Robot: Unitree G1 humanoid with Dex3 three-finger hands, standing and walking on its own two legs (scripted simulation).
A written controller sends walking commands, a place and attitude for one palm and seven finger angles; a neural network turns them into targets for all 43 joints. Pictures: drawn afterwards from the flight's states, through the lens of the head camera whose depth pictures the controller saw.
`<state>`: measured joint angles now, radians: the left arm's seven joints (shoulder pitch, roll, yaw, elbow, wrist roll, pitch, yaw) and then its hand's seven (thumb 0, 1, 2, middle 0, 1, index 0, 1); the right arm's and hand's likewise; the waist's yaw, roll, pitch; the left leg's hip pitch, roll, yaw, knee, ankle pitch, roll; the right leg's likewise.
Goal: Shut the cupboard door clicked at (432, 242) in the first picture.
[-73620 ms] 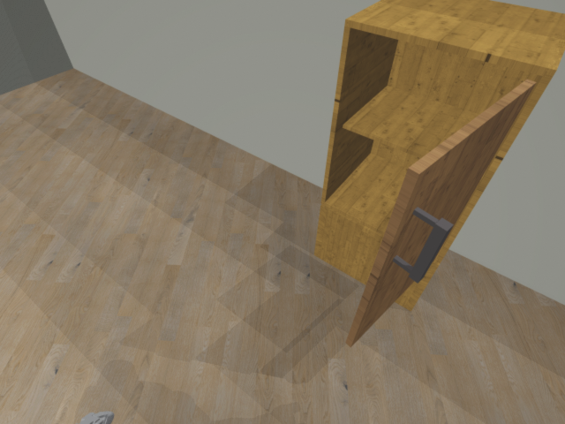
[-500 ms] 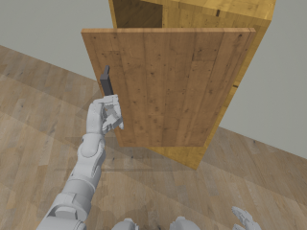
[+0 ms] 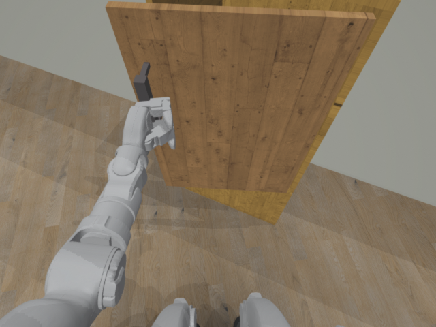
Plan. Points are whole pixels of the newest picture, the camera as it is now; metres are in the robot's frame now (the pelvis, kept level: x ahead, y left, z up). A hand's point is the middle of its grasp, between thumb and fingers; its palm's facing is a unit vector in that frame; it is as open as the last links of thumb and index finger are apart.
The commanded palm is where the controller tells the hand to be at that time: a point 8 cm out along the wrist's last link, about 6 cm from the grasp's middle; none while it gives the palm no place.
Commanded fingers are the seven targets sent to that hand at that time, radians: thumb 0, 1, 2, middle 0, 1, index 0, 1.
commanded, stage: push the door shut along its arc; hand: left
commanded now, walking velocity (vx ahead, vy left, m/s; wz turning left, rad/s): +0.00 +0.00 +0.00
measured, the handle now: (151, 102) +0.53 +0.12 +0.08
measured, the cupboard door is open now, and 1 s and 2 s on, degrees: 20 10 0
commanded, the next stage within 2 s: pull the fist back off the door in 1.32 s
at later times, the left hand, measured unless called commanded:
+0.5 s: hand (197, 103) +0.52 +0.03 +0.08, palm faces -0.28 -0.96 -0.05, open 3.1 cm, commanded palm +0.51 +0.09 +0.08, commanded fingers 0.00 0.90 0.90 -1.30 -1.50 -1.30 -1.50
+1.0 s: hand (200, 92) +0.55 +0.02 +0.08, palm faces -0.37 -0.93 -0.04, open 3.1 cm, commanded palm +0.57 +0.05 +0.08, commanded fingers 0.00 0.90 0.90 -1.30 -1.50 -1.30 -1.50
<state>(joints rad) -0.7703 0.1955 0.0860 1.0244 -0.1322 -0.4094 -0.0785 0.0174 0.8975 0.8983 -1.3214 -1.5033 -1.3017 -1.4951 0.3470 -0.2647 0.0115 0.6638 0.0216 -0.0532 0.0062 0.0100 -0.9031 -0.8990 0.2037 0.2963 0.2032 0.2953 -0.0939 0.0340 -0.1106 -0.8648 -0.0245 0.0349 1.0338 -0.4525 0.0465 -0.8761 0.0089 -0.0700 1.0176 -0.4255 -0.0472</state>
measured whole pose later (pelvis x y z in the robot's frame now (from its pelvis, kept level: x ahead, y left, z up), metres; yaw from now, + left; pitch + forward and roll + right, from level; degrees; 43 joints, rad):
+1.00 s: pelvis -0.01 -0.01 -0.03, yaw -1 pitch +25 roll -2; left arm -1.26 0.42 0.15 1.33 -0.07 -0.28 -0.27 0.01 0.91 0.96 -1.30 -1.50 -1.30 -1.49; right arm 0.42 -0.29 0.03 0.65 -0.01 -0.07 0.02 0.01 -0.90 -0.90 0.20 0.30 0.20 0.30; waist -0.25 0.05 -0.11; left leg -1.13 0.01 0.00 1.18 -0.48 0.03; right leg -1.12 0.04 -0.11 1.12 -0.44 -0.07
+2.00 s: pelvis +0.02 -0.02 -0.01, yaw -2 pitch +26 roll +0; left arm -1.14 0.17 0.22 1.25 0.04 -0.38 0.32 0.02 0.92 0.92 -1.30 -1.50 -1.30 -1.49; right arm 0.50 -0.25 0.00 0.66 -0.09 -0.02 0.13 0.00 -0.90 -0.90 0.20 0.30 0.20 0.30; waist -0.23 0.07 -0.15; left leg -1.05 0.01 0.04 1.09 -0.49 0.02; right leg -1.07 0.05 -0.06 1.06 -0.45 -0.07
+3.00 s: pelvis +0.03 -0.01 +0.06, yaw -1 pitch +3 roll +1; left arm -0.16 0.15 -0.03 0.32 -0.10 -0.18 0.05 0.02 0.90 0.90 -1.24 -1.43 -1.23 -1.42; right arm 0.23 -0.26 0.00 0.56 0.06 0.04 -0.03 0.01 -0.91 -0.90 0.20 0.30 0.20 0.29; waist -0.03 0.04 -0.08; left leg -0.35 -0.02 0.04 0.65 -0.35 0.02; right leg -0.38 0.04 -0.04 0.66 -0.33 -0.06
